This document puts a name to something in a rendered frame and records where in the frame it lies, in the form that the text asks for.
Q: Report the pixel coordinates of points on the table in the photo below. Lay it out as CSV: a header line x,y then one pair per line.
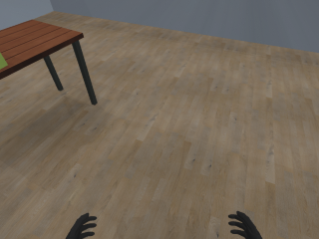
x,y
26,43

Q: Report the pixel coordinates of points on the robot left hand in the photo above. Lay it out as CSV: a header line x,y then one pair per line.
x,y
79,227

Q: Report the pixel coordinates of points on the robot right hand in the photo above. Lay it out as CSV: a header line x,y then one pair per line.
x,y
250,231

